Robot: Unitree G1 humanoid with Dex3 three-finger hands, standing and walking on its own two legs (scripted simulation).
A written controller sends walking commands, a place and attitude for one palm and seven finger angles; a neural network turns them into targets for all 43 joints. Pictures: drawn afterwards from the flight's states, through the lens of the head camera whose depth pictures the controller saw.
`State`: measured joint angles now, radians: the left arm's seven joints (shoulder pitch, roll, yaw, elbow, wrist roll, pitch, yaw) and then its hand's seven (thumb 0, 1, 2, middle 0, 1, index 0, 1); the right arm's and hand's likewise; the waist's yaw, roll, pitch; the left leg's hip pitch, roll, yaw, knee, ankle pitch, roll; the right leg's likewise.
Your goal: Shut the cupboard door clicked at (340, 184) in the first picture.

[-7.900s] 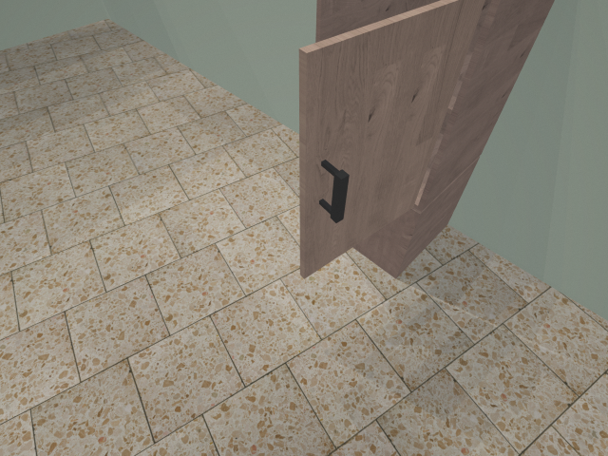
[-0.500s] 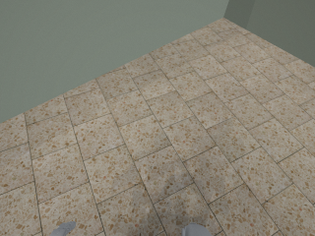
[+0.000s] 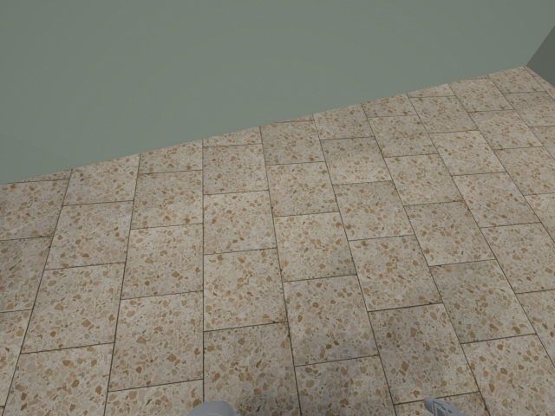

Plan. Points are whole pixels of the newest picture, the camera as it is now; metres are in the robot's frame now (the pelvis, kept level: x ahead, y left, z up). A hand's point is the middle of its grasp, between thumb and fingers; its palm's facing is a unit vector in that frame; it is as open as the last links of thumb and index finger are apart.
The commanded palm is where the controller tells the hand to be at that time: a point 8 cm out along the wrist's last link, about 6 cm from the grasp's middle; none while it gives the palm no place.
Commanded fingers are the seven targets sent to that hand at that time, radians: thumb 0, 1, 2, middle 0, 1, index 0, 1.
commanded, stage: walk to a spot facing it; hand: left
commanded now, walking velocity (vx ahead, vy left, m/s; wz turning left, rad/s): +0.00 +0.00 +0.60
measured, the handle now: out of the picture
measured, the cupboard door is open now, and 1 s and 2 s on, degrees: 82 82 82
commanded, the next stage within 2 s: none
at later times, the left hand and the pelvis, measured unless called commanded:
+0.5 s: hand out of the picture +0.09 +0.20 -0.14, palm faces +0.26 -0.92 -0.29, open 7.4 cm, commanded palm none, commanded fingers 0.00 0.90 0.90 -0.20 -0.30 -0.20 -0.30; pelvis +0.02 -0.03 +0.00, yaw +17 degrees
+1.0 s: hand out of the picture -0.04 +0.22 -0.17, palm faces +0.59 -0.77 -0.24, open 7.4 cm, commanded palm none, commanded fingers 0.00 0.90 0.90 -0.20 -0.30 -0.20 -0.30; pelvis +0.04 +0.00 +0.00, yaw +36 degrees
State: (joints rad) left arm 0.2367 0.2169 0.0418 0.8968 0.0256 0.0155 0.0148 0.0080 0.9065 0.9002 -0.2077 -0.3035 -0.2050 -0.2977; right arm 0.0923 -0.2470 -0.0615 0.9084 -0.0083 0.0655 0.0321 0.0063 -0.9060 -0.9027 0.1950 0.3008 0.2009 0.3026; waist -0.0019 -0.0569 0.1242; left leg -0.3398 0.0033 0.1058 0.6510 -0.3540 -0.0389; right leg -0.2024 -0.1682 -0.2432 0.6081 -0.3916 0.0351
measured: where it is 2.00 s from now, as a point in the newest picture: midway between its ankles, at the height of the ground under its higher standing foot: (197, 353)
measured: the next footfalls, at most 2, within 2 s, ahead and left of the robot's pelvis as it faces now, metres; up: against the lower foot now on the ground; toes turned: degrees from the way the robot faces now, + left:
left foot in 0.02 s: +0.05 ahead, +0.11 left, +0.00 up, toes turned +6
right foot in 0.46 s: +0.08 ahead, -0.14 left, +0.00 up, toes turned +14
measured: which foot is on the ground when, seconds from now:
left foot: up 0.00-0.00, down 0.02-0.46, up 0.48-0.82, down 0.84-1.00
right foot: down 0.00-0.02, up 0.04-0.44, down 0.46-0.84, up 0.86-1.00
